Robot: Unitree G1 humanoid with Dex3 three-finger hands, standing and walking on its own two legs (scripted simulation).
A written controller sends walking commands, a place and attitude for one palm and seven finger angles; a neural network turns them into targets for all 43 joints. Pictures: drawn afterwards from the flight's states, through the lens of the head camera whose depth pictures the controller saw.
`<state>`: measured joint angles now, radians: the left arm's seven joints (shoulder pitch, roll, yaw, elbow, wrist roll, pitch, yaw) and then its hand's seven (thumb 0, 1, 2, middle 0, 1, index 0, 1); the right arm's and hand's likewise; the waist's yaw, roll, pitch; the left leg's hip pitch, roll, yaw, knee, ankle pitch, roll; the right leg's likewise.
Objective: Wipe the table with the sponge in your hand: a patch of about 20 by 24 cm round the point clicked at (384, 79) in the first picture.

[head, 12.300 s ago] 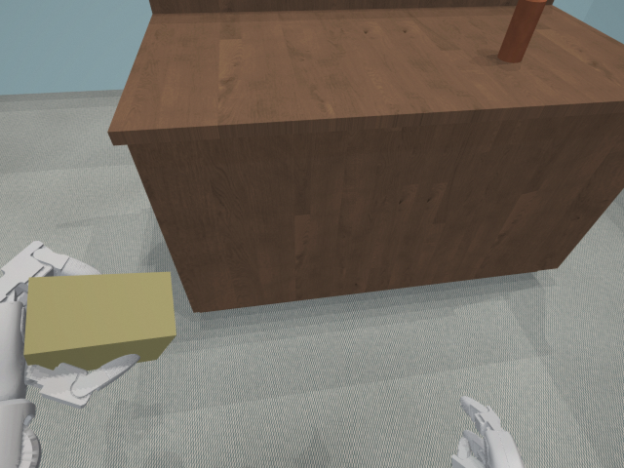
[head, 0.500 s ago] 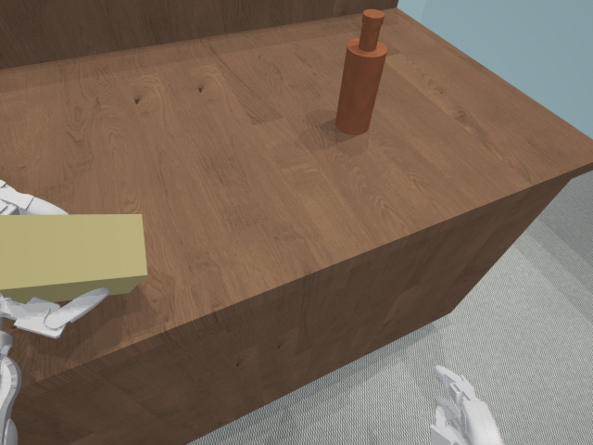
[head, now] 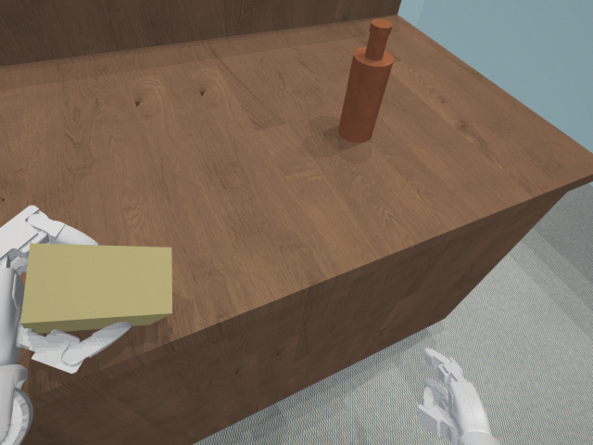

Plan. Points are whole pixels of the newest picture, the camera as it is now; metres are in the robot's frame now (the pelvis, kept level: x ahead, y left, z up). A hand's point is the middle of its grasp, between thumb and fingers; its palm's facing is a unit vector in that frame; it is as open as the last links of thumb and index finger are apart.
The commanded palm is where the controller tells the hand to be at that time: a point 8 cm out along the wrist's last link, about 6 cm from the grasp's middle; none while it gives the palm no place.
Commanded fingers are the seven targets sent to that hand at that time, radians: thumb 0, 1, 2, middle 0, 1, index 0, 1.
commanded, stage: look again from close up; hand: left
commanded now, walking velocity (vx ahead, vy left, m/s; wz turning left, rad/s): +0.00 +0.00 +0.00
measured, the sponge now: (120, 290) +0.23 +0.21 +0.14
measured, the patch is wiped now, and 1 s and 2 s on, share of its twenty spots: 0.00 0.00 0.00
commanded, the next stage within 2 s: come to a stop and stand still in 0.18 s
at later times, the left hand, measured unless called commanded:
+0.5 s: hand (15, 275) +0.21 +0.28 +0.18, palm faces +0.45 -0.76 -0.46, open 10.4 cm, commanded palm +0.13 +0.28 +0.18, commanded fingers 0.00 0.10 1.30 -1.20 -1.60 -1.20 -1.60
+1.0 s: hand (57, 299) +0.20 +0.25 +0.16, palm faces +0.41 -0.85 -0.34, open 10.4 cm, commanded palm +0.15 +0.28 +0.18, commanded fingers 0.00 0.10 1.30 -1.20 -1.60 -1.20 -1.60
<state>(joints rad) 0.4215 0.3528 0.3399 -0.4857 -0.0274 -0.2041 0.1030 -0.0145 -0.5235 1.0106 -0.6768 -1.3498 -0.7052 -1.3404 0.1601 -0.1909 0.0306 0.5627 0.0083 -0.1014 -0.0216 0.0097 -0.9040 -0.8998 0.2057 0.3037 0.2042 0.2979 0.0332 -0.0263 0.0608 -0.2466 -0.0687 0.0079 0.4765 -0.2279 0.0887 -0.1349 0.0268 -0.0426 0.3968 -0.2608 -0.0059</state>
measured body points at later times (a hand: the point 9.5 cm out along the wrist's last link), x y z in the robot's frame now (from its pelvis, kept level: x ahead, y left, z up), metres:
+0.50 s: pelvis -0.03 +0.00 +0.00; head +0.00 +0.02 +0.45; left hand +0.18 +0.32 +0.21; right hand +0.16 -0.22 -0.07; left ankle +0.01 +0.05 -0.74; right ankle -0.03 -0.12 -0.74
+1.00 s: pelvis -0.01 +0.00 +0.00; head +0.00 +0.03 +0.45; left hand +0.18 +0.29 +0.18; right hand +0.17 -0.22 -0.06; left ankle +0.01 +0.05 -0.74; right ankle -0.03 -0.12 -0.74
